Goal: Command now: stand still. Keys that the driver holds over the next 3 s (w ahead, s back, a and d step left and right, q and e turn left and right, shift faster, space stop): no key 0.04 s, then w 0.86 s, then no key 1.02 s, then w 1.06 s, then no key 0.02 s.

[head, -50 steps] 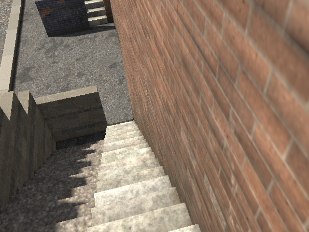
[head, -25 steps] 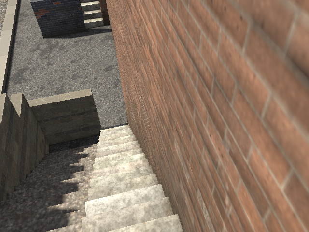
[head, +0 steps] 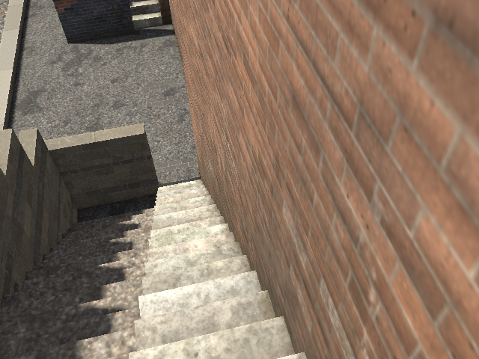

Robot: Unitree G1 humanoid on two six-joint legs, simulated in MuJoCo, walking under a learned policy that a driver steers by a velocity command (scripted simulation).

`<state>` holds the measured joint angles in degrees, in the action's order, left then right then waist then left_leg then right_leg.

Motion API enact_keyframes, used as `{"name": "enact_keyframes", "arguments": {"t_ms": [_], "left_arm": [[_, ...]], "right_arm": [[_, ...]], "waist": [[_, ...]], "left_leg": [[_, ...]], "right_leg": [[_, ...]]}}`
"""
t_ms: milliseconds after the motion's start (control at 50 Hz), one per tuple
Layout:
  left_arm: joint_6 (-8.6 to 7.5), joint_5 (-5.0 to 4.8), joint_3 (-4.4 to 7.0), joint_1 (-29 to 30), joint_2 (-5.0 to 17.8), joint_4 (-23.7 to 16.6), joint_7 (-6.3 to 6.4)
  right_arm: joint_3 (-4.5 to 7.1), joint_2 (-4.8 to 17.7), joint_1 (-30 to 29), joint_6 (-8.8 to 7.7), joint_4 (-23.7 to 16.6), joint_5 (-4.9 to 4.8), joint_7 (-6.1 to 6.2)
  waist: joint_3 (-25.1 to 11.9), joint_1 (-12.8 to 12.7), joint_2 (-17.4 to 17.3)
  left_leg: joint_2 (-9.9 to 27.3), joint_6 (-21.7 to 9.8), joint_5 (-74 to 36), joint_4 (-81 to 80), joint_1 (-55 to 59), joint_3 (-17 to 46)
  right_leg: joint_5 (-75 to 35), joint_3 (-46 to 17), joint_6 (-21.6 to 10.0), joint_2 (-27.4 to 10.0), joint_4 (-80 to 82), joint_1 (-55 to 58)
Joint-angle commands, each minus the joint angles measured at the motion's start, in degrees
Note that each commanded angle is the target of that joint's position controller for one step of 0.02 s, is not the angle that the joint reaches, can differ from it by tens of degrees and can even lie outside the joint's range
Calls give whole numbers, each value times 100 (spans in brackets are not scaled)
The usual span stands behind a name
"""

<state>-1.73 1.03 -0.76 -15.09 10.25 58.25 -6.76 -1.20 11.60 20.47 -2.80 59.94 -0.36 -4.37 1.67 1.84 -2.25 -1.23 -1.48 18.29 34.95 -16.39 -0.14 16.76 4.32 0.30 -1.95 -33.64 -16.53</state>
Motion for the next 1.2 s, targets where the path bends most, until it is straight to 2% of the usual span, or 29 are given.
{"name": "enact_keyframes", "arguments": {"t_ms": [20, 120, 240, 280, 320, 360, 440, 460, 540, 580, 620, 680, 720, 740, 760, 780, 800, 820, 840, 880, 900, 920, 960, 980, 1000, 1040, 1100, 1160, 1200], "left_arm": [[-47, -39, 121, -169, 590, -261, -7], [39, 111, 268, -541, 846, -323, 82], [-400, 289, 310, -209, 697, -520, 377], [-455, 228, 347, -144, 688, -679, 344], [-456, 256, 177, 172, 299, -936, 292], [-635, 293, 128, 242, 87, -1054, 434], [-566, 374, 124, 390, 26, -1005, 422], [-497, 506, 75, 100, -43, -993, 305], [-282, 514, -58, 289, -148, -1380, 30], [-156, 703, -112, 898, -129, -1525, 26], [-179, 616, -193, 1341, -229, -1685, -35], [29, 594, -367, 717, -289, -1946, -145], [23, 758, -297, 383, 150, -2032, -203], [-65, 827, -280, 261, 162, -1966, -148], [-119, 654, -124, -582, 466, -1582, -143], [-170, 531, 28, -980, 560, -1444, -59], [-128, 615, 256, -1610, 874, -1215, 39], [-81, 682, 370, -2664, 1274, -888, -25], [-75, 753, 414, -3378, 1093, -653, -142], [-342, 372, 323, -1981, 741, -858, -133], [-458, 246, 83, -1229, -106, -914, -19], [-555, 361, -110, -619, -663, -889, 92], [-662, 154, -66, -434, -255, -838, 196], [-681, 233, -52, -258, 99, -831, 227], [-733, 185, 2, -73, 500, -900, 221], [-881, 169, -108, -1260, 235, -552, 465], [-635, 144, -122, -2243, 155, -178, 611], [-406, 82, -2, -1139, 703, -826, 515], [-199, 278, -31, -920, 703, -800, 384]], "right_arm": [[-21, 121, 465, -99, -7, -18, 26], [225, 630, 629, -143, -47, -59, 141], [108, 30, 1356, -287, -198, 59, 445], [240, 528, 1325, -345, -339, 34, 478], [410, 1131, 1323, -518, -471, -50, 517], [380, 979, 2022, -646, -223, 202, 546], [148, 259, 1402, -564, -202, 203, 549], [63, 108, 1646, -521, -33, 441, 592], [1, 431, 1252, -526, 145, 529, 588], [-178, -132, 2503, -590, 574, 439, 817], [-336, -394, 2294, -601, 470, 426, 890], [-158, 598, 1122, -428, 181, 581, 402], [-58, 1092, 393, -494, -126, 349, 469], [-197, 674, 813, -555, -102, 279, 592], [-200, 706, 877, -513, -115, 316, 501], [-104, 784, 1226, -382, 52, 101, 395], [-45, 822, 2088, -261, 484, 450, -19], [-74, 321, 2577, -248, 571, 452, -323], [-37, 453, 1907, -247, 70, 294, -275], [-202, 162, 7, -228, -1175, 180, 82], [-199, 278, -294, -145, -1297, 318, 249], [-279, 74, 347, -45, -1209, 285, 273], [-59, 243, 1502, 159, -606, 291, 106], [-69, 141, 1519, 144, -578, 439, -52], [-24, 197, 1495, 68, -622, 430, -140], [59, 625, 372, -71, -1036, 630, -24], [43, 615, -432, -63, -1202, 350, 103], [83, 572, -259, 30, -956, 160, 65], [149, 564, -356, 77, -1071, 59, 127]], "waist": [[94, -23, 290], [440, -118, 261], [33, 141, 474], [435, 216, -204], [498, 449, -960], [260, 734, -419], [283, 352, -102], [273, 276, -305], [334, -73, 74], [432, 733, -144], [680, 680, -121], [616, 15, -209], [753, -358, 68], [647, -73, 530], [180, -222, 531], [247, -353, 886], [-49, -390, 876], [-1264, -355, 1458], [-1569, -924, 993], [-699, -659, 704], [-397, -386, -394], [295, 179, -408], [561, 463, 418], [517, 673, 651], [318, 761, 533], [-85, -168, 788], [-44, -667, 327], [292, -573, 880], [622, -438, 744]], "left_leg": [[158, 53, -878, -815, 14, 269], [-94, -89, 1876, -641, -463, 233], [-119, 139, 66, 1234, 224, 23], [206, -407, 808, 132, -16, 698], [990, -1780, 1051, -909, 131, 3032], [1497, -2261, 642, -615, 967, 4022], [1138, -1903, 136, 296, 146, 2848], [1058, -1815, 234, 595, -339, 2655], [807, -1665, -484, 1016, -1502, 2214], [869, -1522, 370, 1706, 1135, 2507], [517, -1405, 684, 1983, -415, 2322], [63, -1511, 3253, 1435, -4996, 1471], [421, -1510, 2262, 2194, -3714, 2121], [505, -1311, 1836, 2721, -2588, 2167], [416, -1081, 678, 3636, -1195, 2041], [77, -972, 732, 4408, -493, 1617], [-124, -791, 448, 6047, -917, 1150], [-519, -416, 2219, 8785, -3033, 1010], [-827, -182, 2620, 10068, -5120, 884], [195, 289, 1671, 8695, -7024, 762], [678, 345, 327, 6730, -6517, 979], [1084, 297, -853, 5105, -5486, 1104], [935, 251, -2570, 3903, -2004, 672], [656, 282, -3226, 4630, -897, 248], [474, 363, -2756, 4842, -524, -9], [987, 418, -3549, 3258, -3368, 926], [1165, 695, -3500, 1486, -3749, 860], [642, 773, -4141, -127, -1110, 38], [782, 567, -3734, -1236, -492, 87]], "right_leg": [[-194, 20, -14, -6, 526, -174], [1716, -235, -419, -126, 893, -549], [1818, -1272, -1207, -1032, 565, -1537], [1849, -341, -1047, -410, -719, -2038], [1137, 120, -343, 454, -2636, -2901], [846, -967, -242, 356, -3770, -4135], [-473, -702, -137, 93, -3972, -4313], [-1221, -879, -240, 25, -4706, -4052], [-1866, -541, -327, 61, -4937, -3787], [-3555, -1110, -136, -391, -3315, -6312], [-5332, -803, -142, -466, -2459, -5136], [-4606, 170, 106, 91, -2742, 319], [-3312, -280, -48, -108, -1581, 117], [-3543, -438, -79, -286, -3, 29], [-3410, -419, -145, -203, 874, 344], [-3082, -3, -220, -86, 2895, 721], [-3252, -100, -617, -361, 2228, 1895], [-5379, -993, -1955, -1162, -950, 4201], [-5424, -1886, -2427, -1511, -838, 5295], [-1317, -3887, -2699, -2634, 949, 4253], [-220, -3097, -2160, -2090, 942, 2549], [-288, -2421, -1726, -1626, 858, 430], [18, -1124, -1327, -684, 521, -3218], [57, -892, -1162, -467, 345, -4383], [-622, -823, -1058, -530, 75, -4493], [-541, -1774, -1198, -1035, -1088, -1276], [413, -2699, -1234, -1289, -1551, -519], [2441, -1636, -797, -620, -1682, -2458], [2382, -2010, -639, -901, -1961, -2568]]}}
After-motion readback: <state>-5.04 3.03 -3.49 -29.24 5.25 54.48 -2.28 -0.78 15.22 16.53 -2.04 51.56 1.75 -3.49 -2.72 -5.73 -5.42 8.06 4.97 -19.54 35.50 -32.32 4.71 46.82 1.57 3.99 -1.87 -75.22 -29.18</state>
